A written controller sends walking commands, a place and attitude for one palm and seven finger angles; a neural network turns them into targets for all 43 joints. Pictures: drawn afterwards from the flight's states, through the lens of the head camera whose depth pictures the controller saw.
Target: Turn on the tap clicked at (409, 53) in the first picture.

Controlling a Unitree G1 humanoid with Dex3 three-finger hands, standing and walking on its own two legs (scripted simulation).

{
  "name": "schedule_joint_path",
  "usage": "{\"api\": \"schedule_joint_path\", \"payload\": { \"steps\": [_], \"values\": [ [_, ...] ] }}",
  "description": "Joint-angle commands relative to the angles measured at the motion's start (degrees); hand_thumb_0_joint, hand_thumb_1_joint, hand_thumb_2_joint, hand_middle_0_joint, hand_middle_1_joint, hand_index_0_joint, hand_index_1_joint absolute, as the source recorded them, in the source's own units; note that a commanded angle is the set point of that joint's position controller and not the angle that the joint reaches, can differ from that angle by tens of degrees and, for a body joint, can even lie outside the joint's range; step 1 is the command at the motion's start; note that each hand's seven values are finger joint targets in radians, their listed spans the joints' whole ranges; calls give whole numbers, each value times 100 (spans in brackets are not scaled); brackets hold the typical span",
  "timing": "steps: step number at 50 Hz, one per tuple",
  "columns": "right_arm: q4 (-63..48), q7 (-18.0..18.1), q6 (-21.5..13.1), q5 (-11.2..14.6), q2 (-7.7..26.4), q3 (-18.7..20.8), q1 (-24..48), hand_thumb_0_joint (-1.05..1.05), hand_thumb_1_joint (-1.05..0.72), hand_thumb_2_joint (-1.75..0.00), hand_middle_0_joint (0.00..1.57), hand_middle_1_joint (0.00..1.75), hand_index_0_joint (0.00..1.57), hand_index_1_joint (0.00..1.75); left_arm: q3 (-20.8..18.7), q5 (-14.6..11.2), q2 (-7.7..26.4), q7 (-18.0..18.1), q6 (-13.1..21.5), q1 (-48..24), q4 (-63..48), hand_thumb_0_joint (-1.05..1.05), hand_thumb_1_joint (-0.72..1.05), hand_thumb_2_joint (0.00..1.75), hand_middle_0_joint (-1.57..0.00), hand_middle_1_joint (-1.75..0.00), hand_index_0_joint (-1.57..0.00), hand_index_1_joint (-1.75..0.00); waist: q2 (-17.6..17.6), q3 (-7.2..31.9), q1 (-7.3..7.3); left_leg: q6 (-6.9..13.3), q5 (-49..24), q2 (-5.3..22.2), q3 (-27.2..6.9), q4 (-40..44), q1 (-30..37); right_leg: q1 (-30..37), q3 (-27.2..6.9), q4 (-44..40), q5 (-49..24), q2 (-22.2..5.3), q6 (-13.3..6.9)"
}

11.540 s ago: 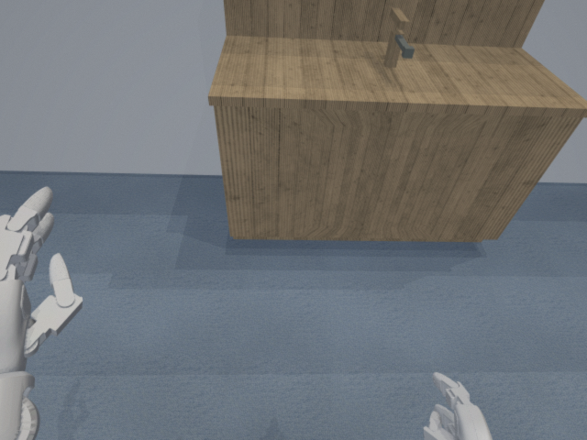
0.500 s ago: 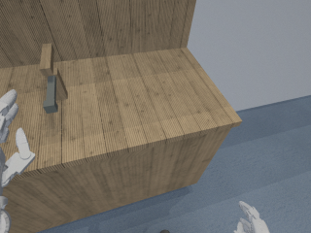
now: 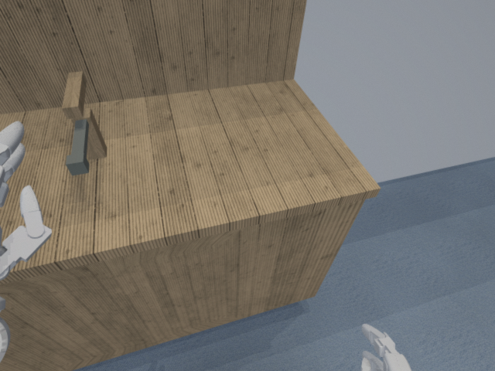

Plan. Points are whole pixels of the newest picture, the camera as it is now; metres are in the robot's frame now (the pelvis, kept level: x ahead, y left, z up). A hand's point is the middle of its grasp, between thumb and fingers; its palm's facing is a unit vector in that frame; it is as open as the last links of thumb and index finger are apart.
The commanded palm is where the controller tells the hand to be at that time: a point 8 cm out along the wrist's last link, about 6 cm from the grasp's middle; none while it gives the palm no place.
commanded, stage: come to a stop and stand still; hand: left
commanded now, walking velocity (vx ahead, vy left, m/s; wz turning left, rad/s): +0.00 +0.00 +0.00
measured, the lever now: (77, 164) +0.43 +0.33 +0.09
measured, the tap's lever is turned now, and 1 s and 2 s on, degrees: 0 0 0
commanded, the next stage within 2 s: look again from close up in 0.18 s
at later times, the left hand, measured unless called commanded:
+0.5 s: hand out of the picture +0.19 +0.28 +0.20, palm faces +0.44 -0.85 -0.27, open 7.4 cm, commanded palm +0.13 +0.30 +0.20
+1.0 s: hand out of the picture +0.22 +0.30 +0.19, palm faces +0.48 -0.82 -0.31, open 7.4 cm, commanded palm +0.17 +0.32 +0.20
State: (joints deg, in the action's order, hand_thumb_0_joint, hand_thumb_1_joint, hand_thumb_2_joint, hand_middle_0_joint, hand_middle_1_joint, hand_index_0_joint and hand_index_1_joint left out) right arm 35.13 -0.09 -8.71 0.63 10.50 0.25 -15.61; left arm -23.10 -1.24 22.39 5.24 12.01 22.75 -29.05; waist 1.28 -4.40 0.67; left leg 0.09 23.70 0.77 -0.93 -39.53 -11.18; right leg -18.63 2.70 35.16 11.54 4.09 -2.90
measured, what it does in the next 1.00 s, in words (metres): stands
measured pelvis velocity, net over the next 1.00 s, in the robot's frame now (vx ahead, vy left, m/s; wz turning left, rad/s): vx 0.01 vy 0.03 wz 0.01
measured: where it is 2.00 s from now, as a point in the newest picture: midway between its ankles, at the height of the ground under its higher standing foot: outside the picture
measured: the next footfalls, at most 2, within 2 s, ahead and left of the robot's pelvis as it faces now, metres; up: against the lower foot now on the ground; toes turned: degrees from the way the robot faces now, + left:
left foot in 1.38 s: +0.19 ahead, +0.16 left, +0.00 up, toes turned -3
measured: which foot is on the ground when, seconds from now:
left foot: down 0.00-1.00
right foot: down 0.00-1.00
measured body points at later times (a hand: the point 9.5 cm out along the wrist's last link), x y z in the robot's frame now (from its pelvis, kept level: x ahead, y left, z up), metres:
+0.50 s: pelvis -0.03 +0.03 +0.02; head -0.04 +0.06 +0.47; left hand +0.16 +0.33 +0.21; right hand +0.14 -0.20 -0.04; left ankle +0.01 +0.12 -0.72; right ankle +0.07 -0.07 -0.71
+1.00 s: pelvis +0.01 +0.03 +0.01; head +0.00 +0.06 +0.46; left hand +0.19 +0.34 +0.20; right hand +0.18 -0.17 -0.06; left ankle +0.01 +0.12 -0.72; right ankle +0.07 -0.06 -0.72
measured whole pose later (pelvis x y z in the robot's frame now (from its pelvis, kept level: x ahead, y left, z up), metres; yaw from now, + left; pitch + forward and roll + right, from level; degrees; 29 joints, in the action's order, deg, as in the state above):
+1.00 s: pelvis +0.01 +0.03 +0.01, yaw +0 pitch -4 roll -1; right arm 35.3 0.6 -8.9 0.1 10.3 -2.4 -14.7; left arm -20.7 -0.3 18.8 5.4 12.5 18.3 -23.0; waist 2.2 -3.1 -3.9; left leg 2.6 18.0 -0.2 3.5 -32.0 -9.8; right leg -15.0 -2.5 30.2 13.5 4.5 -2.3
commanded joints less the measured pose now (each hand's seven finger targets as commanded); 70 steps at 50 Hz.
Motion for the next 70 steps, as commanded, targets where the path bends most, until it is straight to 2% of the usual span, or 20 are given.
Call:
{"api": "schedule_joint_path", "payload": {
  "steps": [1, 2, 3, 7, 8, 12, 15, 18, 25, 30, 38, 47, 51, 55, 59, 61, 63, 66, 68, 70],
  "values": [
    [-360, 116, -809, -242, 388, 121, 570, 0, -90, -90, 20, 30, 20, 30, -1093, -32, 1378, -80, 787, -2616, 1410, 0, 90, 90, -20, -30, -20, -30, -46, 1660, -251, 119, -222, -383, -403, -328, -1238, 2201, -2198, -1111, -3426, -1839, -777],
    [-823, 85, -721, -6, 672, 209, 312, 0, -90, -90, 20, 30, 20, 30, -871, -133, 1163, 5, 832, -1230, 451, 0, 90, 90, -20, -30, -20, -30, -225, 966, -303, 89, -326, -220, -123, 11, -1010, 1967, -2470, -1384, -4284, -1740, -483],
    [-751, -25, -684, 72, 692, 188, 338, 0, -90, -90, 20, 30, 20, 30, -401, -269, 503, -8, 645, -546, 1127, 0, 90, 90, -20, -30, -20, -30, -582, 1220, -213, 111, -528, -17, -54, 774, -793, 2332, -2070, -987, -4342, -1790, -461],
    [-829, -118, -413, 66, 829, 230, 575, 0, -90, -90, 20, 30, 20, 30, -86, -294, 537, -7, 689, -104, -61, 0, 90, 90, -20, -30, -20, -30, 353, 1426, -348, 235, -1299, 46, -5, 1709, -217, 1846, -1249, -1243, -1457, -1125, 507],
    [-828, -97, -391, 83, 806, 218, 775, 0, -90, -90, 20, 30, 20, 30, -121, -292, 540, 11, 587, 59, -74, 0, 90, 90, -20, -30, -20, -30, 31, 1246, -339, 310, -1307, 230, -119, 1823, -28, 1511, -1141, -1209, -1077, -988, 448],
    [-1034, 79, -303, 48, 766, 172, 833, 0, -90, -90, 20, 30, 20, 30, -578, -215, 1052, 89, 499, -355, -256, 0, 90, 90, -20, -30, -20, -30, 1114, 737, -323, 328, -189, 27, -176, 1579, -397, 718, -1467, -2166, 1342, -1048, 352],
    [-1060, 189, -283, 1, 706, 107, 889, 0, -90, -90, 20, 30, 20, 30, -659, -172, 1189, 121, 524, -914, -698, 0, 90, 90, -20, -30, -20, -30, 188, 682, -271, 325, -113, -68, -148, 1491, -133, 266, -1724, -2393, 1990, -1190, 125],
    [-1026, 211, -340, -41, 705, 48, 939, 0, -90, -90, 20, 30, 20, 30, -473, -126, 1091, 130, 583, -1300, -1002, 0, 90, 90, -20, -30, -20, -30, -681, 710, -268, 387, 132, 84, -304, 1834, -125, 299, -1593, -2151, 1799, -955, 140],
    [-1032, 112, -415, 34, 837, 73, 785, 0, -90, -90, 20, 30, 20, 30, 242, 2, 385, 66, 422, -1277, -287, 0, 90, 90, -20, -30, -20, -30, -685, 425, -304, 409, 1131, 405, -465, 2547, -1151, 1101, -954, -1229, 1090, -427, 285],
    [-1139, 83, -309, 67, 778, 93, 824, 0, -90, -90, 20, 30, 20, 30, -28, 89, 572, 16, 350, -1351, -53, 0, 90, 90, -20, -30, -20, -30, -537, 202, -322, 534, 1812, 816, -714, 3000, -2217, 1828, -501, -149, 349, -224, 418],
    [-1212, 32, -360, -40, 762, 74, 961, 0, -90, -90, 20, 30, 20, 30, -339, 111, 848, -2, 465, -1180, -1039, 0, 90, 90, -20, -30, -20, -30, -778, 412, -306, 520, 2184, 714, -563, 2808, -1769, 1601, -526, -444, 811, -129, 206],
    [-1011, 119, -367, -20, 817, 99, 821, 0, -90, -90, 20, 30, 20, 30, 77, 84, 444, 53, 316, -1365, -458, 0, 90, 90, -20, -30, -20, -30, -654, 180, -212, 472, 1470, 649, -537, 2172, -516, 216, -896, -935, 1190, -92, -36],
    [-1066, 125, -296, 8, 818, 108, 865, 0, -90, -90, 20, 30, 20, 30, 52, 52, 506, 73, 279, -1424, -508, 0, 90, 90, -20, -30, -20, -30, -770, 349, -231, 543, 70, 1027, -696, 1964, 163, 4, -509, -490, 376, -13, 20],
    [-1164, 87, -228, -6, 774, 107, 943, 0, -90, -90, 20, 30, 20, 30, -149, -25, 701, 95, 242, -1187, -729, 0, 90, 90, -20, -30, -20, -30, -413, 629, -234, 320, -883, 632, -98, 1203, -99, 747, -905, -780, -483, -261, -184],
    [-1247, 7, -140, 53, 663, 194, 891, 0, -90, -90, 20, 30, 20, 30, -512, -146, 999, 209, 320, -579, -1209, 0, 90, 90, -20, -30, -20, -30, 750, 1197, -252, 19, -124, -196, 301, -1739, -1975, 2432, -3575, -1511, -2014, -1836, -1431],
    [-1226, -13, -142, 38, 652, 173, 856, 0, -90, -90, 20, 30, 20, 30, -648, -196, 1028, 273, 463, -408, -1612, 0, 90, 90, -20, -30, -20, -30, 83, 1312, -339, 59, 757, 92, -178, -2081, -2645, 2874, -3564, -1267, -3022, -2115, -1658],
    [-1201, -52, -74, -6, 582, 55, 1000, 0, -90, -90, 20, 30, 20, 30, -770, -186, 1118, 331, 516, -182, -1816, 0, 90, 90, -20, -30, -20, -30, -377, 1422, -322, 133, 613, 241, -210, -1125, -2422, 2789, -3006, -929, -3256, -1956, -1425],
    [-1021, 6, -93, -78, 486, 22, 856, 0, -90, -90, 20, 30, 20, 30, -627, -201, 906, 282, 527, -138, -1574, 0, 90, 90, -20, -30, -20, -30, -683, 1495, -79, 53, -1870, -186, 546, 1107, 165, 1313, -1273, -665, -2753, -939, -522],
    [-1075, 53, -116, -9, 743, 200, 957, 0, -90, -90, 20, 30, 20, 30, -528, -171, 828, 228, 449, 96, -1352, 0, 90, 90, -20, -30, -20, -30, -1186, 1544, -104, 416, -3808, 698, -520, 1335, 1640, 158, -875, 304, -2120, -543, 78],
    [-1162, 17, -1, 68, 789, 306, 822, 0, -90, -90, 20, 30, 20, 30, -524, -181, 792, 96, 393, -53, -1197, 0, 90, 90, -20, -30, -20, -30, -885, 1292, -113, 983, -4895, 1492, -1020, 1512, 1536, -539, -717, 1347, 786, -287, 389]
  ]
}}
